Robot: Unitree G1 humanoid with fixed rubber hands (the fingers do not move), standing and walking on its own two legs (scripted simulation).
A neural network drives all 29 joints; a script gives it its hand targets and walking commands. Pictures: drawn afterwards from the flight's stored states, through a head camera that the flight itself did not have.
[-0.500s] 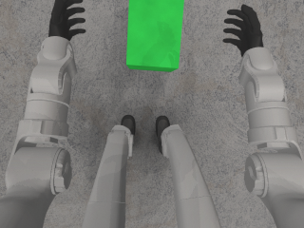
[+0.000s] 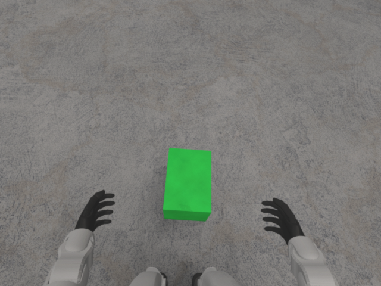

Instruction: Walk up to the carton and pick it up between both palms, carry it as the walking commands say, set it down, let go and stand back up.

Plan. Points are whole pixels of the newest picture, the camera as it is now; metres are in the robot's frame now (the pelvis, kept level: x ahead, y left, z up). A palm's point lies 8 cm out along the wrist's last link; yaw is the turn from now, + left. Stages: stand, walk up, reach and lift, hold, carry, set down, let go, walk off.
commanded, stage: let go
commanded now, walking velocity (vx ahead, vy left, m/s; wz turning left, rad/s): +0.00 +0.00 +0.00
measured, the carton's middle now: (187, 185) +0.54 -0.05 -0.65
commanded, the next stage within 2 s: stand in 0.68 s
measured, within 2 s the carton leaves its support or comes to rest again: neither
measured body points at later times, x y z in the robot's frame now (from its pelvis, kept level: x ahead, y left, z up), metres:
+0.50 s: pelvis +0.05 +0.02 +0.02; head +0.06 +0.02 +0.47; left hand +0.21 +0.24 -0.06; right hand +0.22 -0.22 -0.06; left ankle +0.03 +0.09 -0.72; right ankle +0.02 -0.10 -0.72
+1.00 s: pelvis +0.06 +0.00 +0.02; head -0.04 +0.00 +0.46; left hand +0.17 +0.29 -0.06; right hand +0.19 -0.29 -0.06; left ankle +0.03 +0.09 -0.72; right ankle +0.02 -0.10 -0.72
